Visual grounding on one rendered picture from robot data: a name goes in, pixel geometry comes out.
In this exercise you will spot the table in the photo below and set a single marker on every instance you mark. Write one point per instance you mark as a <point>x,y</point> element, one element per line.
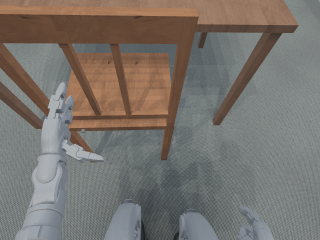
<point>270,17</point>

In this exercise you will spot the robot left thigh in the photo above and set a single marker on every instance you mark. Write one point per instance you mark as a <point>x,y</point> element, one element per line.
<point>125,221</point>

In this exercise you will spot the chair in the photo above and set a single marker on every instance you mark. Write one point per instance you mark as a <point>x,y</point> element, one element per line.
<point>111,91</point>

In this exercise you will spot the robot right thigh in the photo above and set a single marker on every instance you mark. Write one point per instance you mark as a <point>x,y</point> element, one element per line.
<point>193,226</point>

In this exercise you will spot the robot left forearm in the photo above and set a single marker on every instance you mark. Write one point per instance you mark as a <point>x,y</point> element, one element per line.
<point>46,208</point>

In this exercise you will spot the robot right hand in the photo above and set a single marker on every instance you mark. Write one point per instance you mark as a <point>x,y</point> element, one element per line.
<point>259,229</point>

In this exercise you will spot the robot left hand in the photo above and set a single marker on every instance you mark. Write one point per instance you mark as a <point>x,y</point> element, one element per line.
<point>55,128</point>

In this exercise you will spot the robot thigh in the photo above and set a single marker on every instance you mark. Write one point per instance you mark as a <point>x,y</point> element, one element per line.
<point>125,221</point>
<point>193,226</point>

